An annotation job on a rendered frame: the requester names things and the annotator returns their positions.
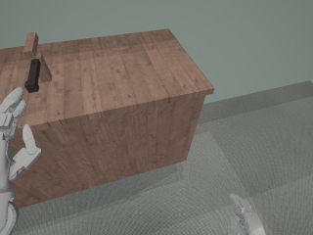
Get robot right hand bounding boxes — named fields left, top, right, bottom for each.
left=227, top=193, right=266, bottom=235

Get robot left hand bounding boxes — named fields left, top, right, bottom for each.
left=0, top=86, right=42, bottom=191

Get counter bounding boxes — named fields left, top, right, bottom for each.
left=0, top=28, right=215, bottom=209

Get tap lever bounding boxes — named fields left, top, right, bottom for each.
left=24, top=59, right=41, bottom=93

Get left robot forearm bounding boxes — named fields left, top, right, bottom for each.
left=0, top=189, right=20, bottom=235

